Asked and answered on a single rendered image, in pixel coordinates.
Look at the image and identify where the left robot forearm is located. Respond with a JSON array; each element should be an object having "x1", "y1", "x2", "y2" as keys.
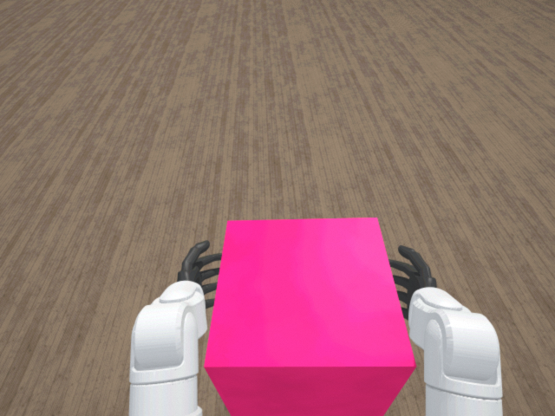
[{"x1": 129, "y1": 281, "x2": 207, "y2": 416}]

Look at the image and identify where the robot right hand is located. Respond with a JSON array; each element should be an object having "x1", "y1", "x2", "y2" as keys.
[{"x1": 388, "y1": 245, "x2": 437, "y2": 320}]

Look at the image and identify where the robot left hand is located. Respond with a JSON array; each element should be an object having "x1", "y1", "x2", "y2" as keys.
[{"x1": 177, "y1": 240, "x2": 222, "y2": 309}]

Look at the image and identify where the carton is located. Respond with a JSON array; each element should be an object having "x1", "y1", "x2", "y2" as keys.
[{"x1": 204, "y1": 218, "x2": 416, "y2": 416}]

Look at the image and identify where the right robot forearm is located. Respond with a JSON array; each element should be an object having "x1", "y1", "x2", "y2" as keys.
[{"x1": 408, "y1": 287, "x2": 503, "y2": 416}]

